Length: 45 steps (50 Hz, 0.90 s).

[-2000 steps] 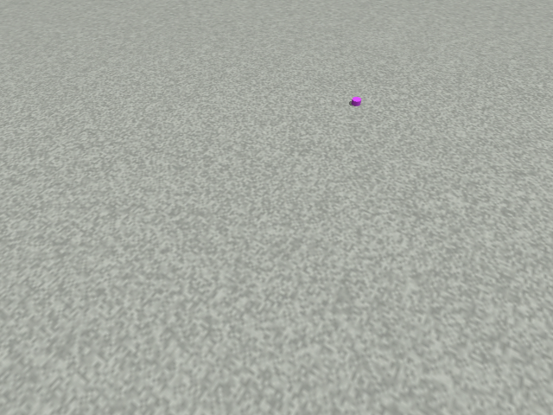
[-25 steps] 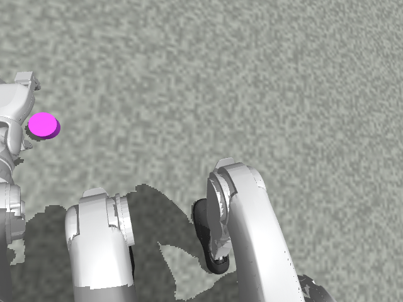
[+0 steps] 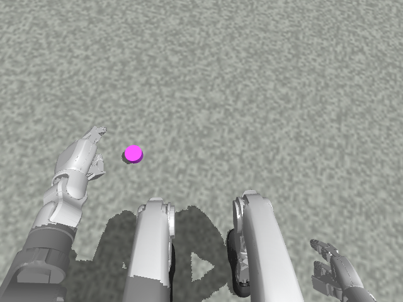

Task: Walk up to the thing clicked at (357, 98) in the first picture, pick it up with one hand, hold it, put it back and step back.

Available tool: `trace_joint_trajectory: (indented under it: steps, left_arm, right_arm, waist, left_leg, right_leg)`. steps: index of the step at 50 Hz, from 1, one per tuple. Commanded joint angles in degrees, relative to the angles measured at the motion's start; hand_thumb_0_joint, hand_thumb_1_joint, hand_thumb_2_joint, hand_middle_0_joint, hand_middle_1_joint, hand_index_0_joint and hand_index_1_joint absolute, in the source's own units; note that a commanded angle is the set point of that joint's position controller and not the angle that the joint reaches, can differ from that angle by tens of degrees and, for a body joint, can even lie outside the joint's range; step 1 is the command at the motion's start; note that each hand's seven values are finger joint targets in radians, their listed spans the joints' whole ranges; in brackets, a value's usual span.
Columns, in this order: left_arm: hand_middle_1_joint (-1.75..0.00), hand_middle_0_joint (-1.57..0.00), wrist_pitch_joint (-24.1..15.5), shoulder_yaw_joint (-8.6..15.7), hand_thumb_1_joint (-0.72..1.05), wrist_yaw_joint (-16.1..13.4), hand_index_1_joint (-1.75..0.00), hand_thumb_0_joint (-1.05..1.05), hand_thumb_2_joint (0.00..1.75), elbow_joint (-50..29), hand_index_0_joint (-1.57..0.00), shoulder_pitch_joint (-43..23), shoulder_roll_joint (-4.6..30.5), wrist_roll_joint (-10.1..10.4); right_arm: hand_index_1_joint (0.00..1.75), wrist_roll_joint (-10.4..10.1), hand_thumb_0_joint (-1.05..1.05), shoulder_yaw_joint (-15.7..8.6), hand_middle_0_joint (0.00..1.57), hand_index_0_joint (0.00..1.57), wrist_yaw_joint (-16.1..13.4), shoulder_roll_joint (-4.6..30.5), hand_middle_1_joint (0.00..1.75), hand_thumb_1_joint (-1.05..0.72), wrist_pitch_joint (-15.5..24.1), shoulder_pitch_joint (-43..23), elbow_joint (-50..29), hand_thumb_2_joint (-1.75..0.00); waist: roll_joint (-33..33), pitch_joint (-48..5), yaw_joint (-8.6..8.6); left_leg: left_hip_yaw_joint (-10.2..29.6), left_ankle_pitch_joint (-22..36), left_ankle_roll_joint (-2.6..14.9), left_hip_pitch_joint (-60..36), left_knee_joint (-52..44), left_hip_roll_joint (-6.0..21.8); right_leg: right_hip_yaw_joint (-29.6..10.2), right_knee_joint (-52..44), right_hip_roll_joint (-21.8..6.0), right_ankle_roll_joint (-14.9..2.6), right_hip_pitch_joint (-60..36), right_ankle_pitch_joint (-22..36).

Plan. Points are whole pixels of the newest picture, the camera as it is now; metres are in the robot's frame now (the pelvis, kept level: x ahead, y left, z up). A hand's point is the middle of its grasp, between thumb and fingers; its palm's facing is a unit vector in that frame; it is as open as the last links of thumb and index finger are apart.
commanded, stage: home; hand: left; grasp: from above
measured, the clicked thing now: (134, 154) +0.51 +0.23 -0.44
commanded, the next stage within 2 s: none
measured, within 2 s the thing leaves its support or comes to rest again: neither
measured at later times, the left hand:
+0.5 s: hand (67, 214) +0.27 +0.19 +0.09, palm faces +0.04 -0.96 -0.28, open 7.4 cm
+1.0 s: hand out of the picture +0.23 +0.19 +0.21, palm faces +0.12 -0.97 -0.21, open 7.4 cm
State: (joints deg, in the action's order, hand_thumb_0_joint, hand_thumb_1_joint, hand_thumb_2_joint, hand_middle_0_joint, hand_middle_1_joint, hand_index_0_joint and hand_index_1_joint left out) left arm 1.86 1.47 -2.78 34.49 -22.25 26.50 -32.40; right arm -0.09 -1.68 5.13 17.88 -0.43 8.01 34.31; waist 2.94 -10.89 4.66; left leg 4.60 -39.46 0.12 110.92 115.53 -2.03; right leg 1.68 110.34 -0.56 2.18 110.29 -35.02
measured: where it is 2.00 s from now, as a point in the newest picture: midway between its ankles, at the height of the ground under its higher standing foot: (202, 280)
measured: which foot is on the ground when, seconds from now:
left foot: down 0.00-1.00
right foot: down 0.00-1.00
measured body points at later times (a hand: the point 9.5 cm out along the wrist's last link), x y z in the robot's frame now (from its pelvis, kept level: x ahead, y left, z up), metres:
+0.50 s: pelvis +0.04 -0.01 +0.18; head +0.14 +0.01 +0.62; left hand +0.26 +0.24 +0.11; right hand +0.22 -0.23 +0.09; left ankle +0.07 +0.11 -0.42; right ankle +0.10 -0.14 -0.42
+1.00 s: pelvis +0.09 +0.00 +0.26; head +0.10 +0.00 +0.71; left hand +0.22 +0.24 +0.23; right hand +0.27 -0.23 +0.20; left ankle +0.07 +0.11 -0.42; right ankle +0.10 -0.14 -0.42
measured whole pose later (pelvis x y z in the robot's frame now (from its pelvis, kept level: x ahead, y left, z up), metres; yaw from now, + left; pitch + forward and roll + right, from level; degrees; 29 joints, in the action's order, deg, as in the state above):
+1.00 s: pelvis +0.09 +0.00 +0.26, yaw +4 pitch +11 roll -3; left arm 25.8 1.8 -1.4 -8.1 29.5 13.0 3.2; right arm -1.0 2.4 -10.0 12.8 12.3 15.8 28.6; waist 2.8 -10.3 1.8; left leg 4.5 -29.7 -0.1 39.3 58.1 0.1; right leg 2.3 53.7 0.1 1.1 38.5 -26.0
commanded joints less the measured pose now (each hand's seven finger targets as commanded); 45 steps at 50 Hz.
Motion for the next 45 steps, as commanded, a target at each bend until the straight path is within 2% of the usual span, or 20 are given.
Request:
trace_joint_trajectory:
  steps: [1, 4, 5, 7, 9, 12, 15, 19, 20, 21, 22, 23, 25, 30, 32, 35, 37, 39, 43, 45]
  left_arm:
    - [-0.30, -0.20, 0.24, 4.10, 0.90, -2.50, -0.30, 0.00, 0.90, -16.61, -0.20, -5.91, 8.01, 6.59]
    - [-0.30, -0.20, 2.47, 3.39, 0.90, -2.71, -0.30, 0.00, 0.90, -20.55, -0.20, -1.37, 5.97, 10.43]
    - [-0.30, -0.20, 3.22, 2.41, 0.90, -2.71, -0.30, 0.00, 0.90, -21.96, -0.20, -0.44, 4.64, 12.14]
    - [-0.30, -0.20, 4.66, 3.05, 0.90, -2.82, -0.30, 0.00, 0.90, -25.79, -0.20, 2.36, 4.28, 15.09]
    - [-0.30, -0.20, 6.42, 1.98, 0.90, -2.70, -0.30, 0.00, 0.90, -27.16, -0.20, 6.68, 2.28, 18.60]
    - [-0.30, -0.20, 8.69, 2.69, 0.90, -2.94, -0.30, 0.00, 0.90, -30.07, -0.20, 11.87, 1.57, 23.50]
    - [-0.30, -0.20, 11.06, 2.34, 0.90, -3.26, -0.30, 0.00, 0.90, -32.23, -0.20, 17.47, -0.32, 26.92]
    - [-0.30, -0.20, 14.01, 3.77, 0.90, -3.44, -0.30, 0.00, 0.90, -35.87, -0.20, 24.63, -2.14, 30.52]
    - [-0.30, -0.20, 14.73, 4.10, 0.90, -3.44, -0.30, 0.00, 0.90, -36.20, -0.20, 25.71, -2.76, 31.44]
    - [-0.30, -0.20, 15.25, 4.31, 0.90, -3.43, -0.30, 0.00, 0.90, -37.63, -0.20, 26.77, -3.33, 32.31]
    - [-0.30, -0.20, 15.70, 4.18, 0.90, -3.28, -0.30, 0.00, 0.90, -38.61, -0.20, 27.21, -4.24, 32.92]
    - [-0.30, -0.20, 16.26, 4.47, 0.90, -3.22, -0.30, 0.00, 0.90, -39.42, -0.20, 29.81, -4.72, 33.54]
    - [-0.30, -0.20, 17.32, 4.48, 0.90, -3.07, -0.30, 0.00, 0.90, -40.21, -0.20, 32.83, -5.79, 34.56]
    - [-0.30, -0.20, 19.44, 4.82, 0.90, -2.60, -0.30, 0.00, 0.90, -46.72, -0.20, 40.74, -7.21, 36.38]
    - [-0.30, -0.20, 20.23, 4.10, 0.90, -2.25, -0.30, 0.00, 0.90, -47.83, -0.20, 45.17, -8.08, 36.39]
    - [-0.30, -0.20, 21.00, 3.99, 0.90, -1.73, -0.30, 0.00, 0.90, -51.45, -0.20, 47.92, -7.91, 36.36]
    - [-0.30, -0.20, 21.33, 3.28, 0.90, -1.26, -0.30, 0.00, 0.90, -51.72, -0.20, 49.72, -8.58, 36.00]
    - [-0.30, -0.20, 21.69, 3.47, 0.90, -0.69, -0.30, 0.00, 0.90, -52.32, -0.20, 51.33, -8.63, 36.10]
    - [-0.30, -0.20, 21.94, 2.93, 0.90, 0.50, -0.30, 0.00, 0.90, -53.45, -0.20, 50.94, -8.63, 35.84]
    - [-0.30, -0.20, 21.78, 2.97, 0.90, 0.99, -0.30, 0.00, 0.90, -53.13, -0.20, 50.76, -8.45, 35.74]
  right_arm:
    - [0.30, -1.11, 0.00, -3.60, 0.20, 0.20, -2.74, 7.77, 0.30, -0.90, 2.53, 3.40, -5.93, -0.90]
    - [0.30, -1.60, 0.00, -3.27, 0.20, 0.20, -4.33, 7.57, 0.30, -0.90, 3.86, 1.56, -6.72, -0.90]
    - [0.30, -1.69, 0.00, -3.04, 0.20, 0.20, -4.82, 7.21, 0.30, -0.90, 4.30, 1.23, -6.57, -0.90]
    - [0.30, -2.00, 0.00, -2.87, 0.20, 0.20, -5.86, 6.84, 0.30, -0.90, 5.08, 0.24, -7.73, -0.90]
    - [0.30, -2.31, 0.00, -2.31, 0.20, 0.20, -6.69, 6.30, 0.30, -0.90, 5.71, -0.65, -8.11, -0.90]
    - [0.30, -2.59, 0.00, -1.42, 0.20, 0.20, -7.79, 5.27, 0.30, -0.90, 6.53, -1.65, -9.05, -0.90]
    - [0.30, -2.73, 0.00, -0.53, 0.20, 0.20, -8.98, 3.90, 0.30, -0.90, 7.60, -1.48, -9.77, -0.90]
    - [0.30, -3.00, 0.00, 0.50, 0.20, 0.20, -10.64, 2.81, 0.30, -0.90, 8.54, 0.36, -10.62, -0.90]
    - [0.30, -2.99, 0.00, 0.76, 0.20, 0.20, -11.09, 2.63, 0.30, -0.90, 8.79, 0.65, -10.65, -0.90]
    - [0.30, -3.04, 0.00, 1.16, 0.20, 0.20, -11.58, 2.19, 0.30, -0.90, 9.12, 0.90, -10.93, -0.90]
    - [0.30, -2.96, 0.00, 1.31, 0.20, 0.20, -12.06, 2.14, 0.30, -0.90, 9.51, 1.33, -10.74, -0.90]
    - [0.30, -2.92, 0.00, 1.59, 0.20, 0.20, -12.66, 1.86, 0.30, -0.90, 9.88, 1.65, -11.25, -0.90]
    - [0.30, -2.72, 0.00, 1.78, 0.20, 0.20, -13.54, 1.67, 0.30, -0.90, 10.45, 2.53, -11.05, -0.90]
    - [0.30, -2.25, 0.00, 1.98, 0.20, 0.20, -15.20, 0.96, 0.30, -0.90, 12.02, 4.97, -12.74, -0.90]
    - [0.30, -2.11, 0.00, 1.83, 0.20, 0.20, -15.75, 0.62, 0.30, -0.90, 12.48, 5.81, -13.14, -0.90]
    - [0.30, -1.79, 0.00, 1.74, 0.20, 0.20, -16.12, 0.77, 0.30, -0.90, 13.17, 6.25, -13.91, -0.90]
    - [0.30, -1.59, 0.00, 1.64, 0.20, 0.20, -16.42, 0.66, 0.30, -0.90, 13.65, 6.16, -14.04, -0.90]
    - [0.30, -1.44, 0.00, 1.45, 0.20, 0.20, -16.41, 0.80, 0.30, -0.90, 14.10, 6.21, -14.19, -0.90]
    - [0.30, -1.07, 0.00, 1.08, 0.20, 0.20, -16.30, 1.37, 0.30, -0.90, 15.00, 5.73, -14.47, -0.90]
    - [0.30, -0.96, 0.00, 0.93, 0.20, 0.20, -16.16, 1.58, 0.30, -0.90, 15.37, 5.71, -14.11, -0.90]
  waist:
    - [3.90, -30.44, 0.83]
    - [4.99, -29.98, 0.60]
    - [5.08, -28.60, 1.12]
    - [4.48, -29.72, 0.67]
    - [4.60, -26.78, 0.88]
    - [3.40, -24.02, 0.53]
    - [1.61, -21.61, 0.78]
    - [2.24, -19.75, -0.36]
    - [1.30, -19.62, 0.20]
    - [1.27, -19.01, -0.17]
    - [2.00, -18.55, 0.24]
    - [2.13, -18.26, -0.56]
    - [2.22, -14.82, -0.48]
    - [2.09, -12.25, -1.37]
    - [1.71, -11.51, -1.52]
    - [1.36, -9.50, -1.77]
    - [0.59, -6.83, -1.38]
    - [-0.60, -5.27, -1.92]
    - [-0.22, -2.88, -1.31]
    - [-0.91, -2.34, -1.79]
  left_leg:
    - [-1.11, 2.66, 1.50, -26.41, -22.65, 0.76]
    - [0.02, 2.15, 1.11, -32.56, -27.08, 1.04]
    - [0.01, 1.75, 1.17, -33.15, -28.05, 1.01]
    - [0.08, 2.30, 1.14, -36.79, -30.56, 1.12]
    - [0.49, 1.90, 1.06, -39.10, -33.63, 1.19]
    - [0.96, 2.09, 1.06, -42.91, -37.59, 1.40]
    - [-0.72, 4.32, 1.35, -45.76, -40.34, 1.25]
    - [0.16, 10.01, 0.93, -52.86, -46.25, 1.59]
    - [0.28, 10.43, 1.06, -54.06, -47.35, 1.60]
    - [0.05, 11.10, 1.11, -55.21, -48.48, 1.63]
    - [-0.08, 12.90, 0.95, -56.92, -49.69, 1.76]
    - [-0.04, 13.33, 0.88, -58.61, -51.02, 1.64]
    - [0.46, 14.77, 0.60, -61.06, -54.20, 1.99]
    - [-0.68, 19.41, 0.56, -67.61, -59.66, 1.67]
    - [-1.06, 23.96, 0.38, -70.15, -61.03, 1.63]
    - [-1.60, 26.63, 0.41, -72.82, -62.91, 1.56]
    - [-1.15, 26.78, 0.48, -73.56, -64.01, 1.72]
    - [-1.03, 25.92, 0.63, -73.71, -65.25, 1.58]
    - [-1.30, 24.63, 0.52, -74.85, -67.00, 1.69]
    - [-1.36, 25.41, 0.51, -75.28, -67.08, 1.66]
  right_leg:
    - [1.56, -18.02, 0.97, -3.91, -25.98, 3.39]
    - [1.39, -20.93, 0.85, -3.88, -28.58, 3.25]
    - [1.27, -22.33, 0.82, -3.76, -29.22, 3.03]
    - [1.07, -25.06, 0.91, -3.62, -32.59, 3.28]
    - [0.99, -27.85, 0.86, -3.49, -34.48, 2.98]
    - [0.75, -31.94, 1.01, -3.32, -38.33, 2.89]
    - [-0.12, -37.56, 1.21, -3.26, -45.00, 3.98]
    - [0.10, -42.50, 1.25, -3.31, -51.77, 8.48]
    - [0.09, -44.11, 1.26, -3.21, -53.62, 9.05]
    - [0.05, -45.52, 1.29, -3.17, -55.70, 9.62]
    - [0.12, -46.32, 1.28, -3.27, -56.79, 11.19]
    - [0.24, -47.62, 1.28, -3.25, -58.19, 11.39]
    - [0.51, -50.16, 1.42, -3.16, -60.17, 12.60]
    - [0.95, -56.97, 1.60, -2.83, -69.11, 16.72]
    - [1.21, -58.80, 1.83, -2.91, -72.02, 20.20]
    - [1.70, -60.81, 2.03, -2.84, -74.54, 22.42]
    - [2.01, -61.96, 2.10, -2.75, -74.66, 22.48]
    - [2.25, -63.36, 2.17, -2.64, -75.56, 21.47]
    - [2.72, -64.23, 2.21, -2.54, -75.51, 19.88]
    - [2.87, -64.25, 2.21, -2.51, -75.89, 20.32]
